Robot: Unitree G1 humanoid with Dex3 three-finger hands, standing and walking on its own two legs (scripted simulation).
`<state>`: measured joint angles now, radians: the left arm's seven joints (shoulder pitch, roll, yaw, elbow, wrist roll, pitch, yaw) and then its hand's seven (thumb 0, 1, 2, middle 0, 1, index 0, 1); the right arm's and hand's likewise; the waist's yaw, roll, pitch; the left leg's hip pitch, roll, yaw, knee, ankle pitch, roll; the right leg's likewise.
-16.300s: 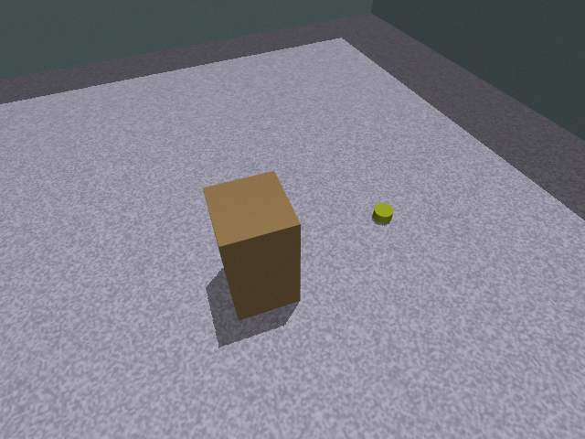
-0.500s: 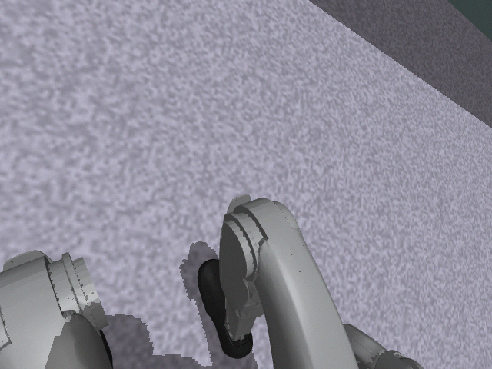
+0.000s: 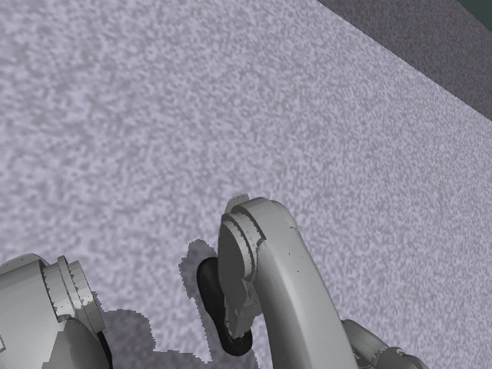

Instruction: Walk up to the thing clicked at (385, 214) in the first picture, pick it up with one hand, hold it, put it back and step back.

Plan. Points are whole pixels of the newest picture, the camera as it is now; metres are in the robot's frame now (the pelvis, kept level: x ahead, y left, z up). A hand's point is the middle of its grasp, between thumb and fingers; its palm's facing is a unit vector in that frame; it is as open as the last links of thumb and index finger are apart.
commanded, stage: close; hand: left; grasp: from above
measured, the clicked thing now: out of the picture +0.40 +0.36 -0.27
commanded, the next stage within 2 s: settle in 0.60 s
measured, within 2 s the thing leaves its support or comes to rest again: leaves its support in 1.04 s
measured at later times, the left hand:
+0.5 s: hand out of the picture +0.39 +0.35 -0.25, palm faces -0.42 -0.17 -0.89, open 10.4 cm
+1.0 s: hand out of the picture +0.39 +0.35 -0.25, palm faces -0.43 -0.21 -0.88, open 10.2 cm
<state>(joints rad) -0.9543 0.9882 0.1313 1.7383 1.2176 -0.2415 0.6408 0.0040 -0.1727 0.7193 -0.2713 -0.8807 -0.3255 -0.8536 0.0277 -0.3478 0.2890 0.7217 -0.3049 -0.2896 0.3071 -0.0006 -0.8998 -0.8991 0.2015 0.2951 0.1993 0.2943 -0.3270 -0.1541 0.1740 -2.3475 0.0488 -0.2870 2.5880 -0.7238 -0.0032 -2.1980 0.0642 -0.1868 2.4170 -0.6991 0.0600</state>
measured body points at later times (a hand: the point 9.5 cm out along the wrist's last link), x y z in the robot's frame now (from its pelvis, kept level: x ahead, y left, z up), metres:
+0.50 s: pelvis +0.00 +0.00 +0.00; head +0.25 +0.15 +0.34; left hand +0.41 +0.35 -0.20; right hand +0.09 -0.25 -0.06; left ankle +0.06 +0.13 -0.26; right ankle +0.11 -0.12 -0.26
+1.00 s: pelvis +0.00 +0.00 +0.00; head +0.25 +0.14 +0.34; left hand +0.41 +0.36 -0.20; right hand +0.09 -0.25 -0.06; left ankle +0.06 +0.13 -0.26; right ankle +0.11 -0.12 -0.26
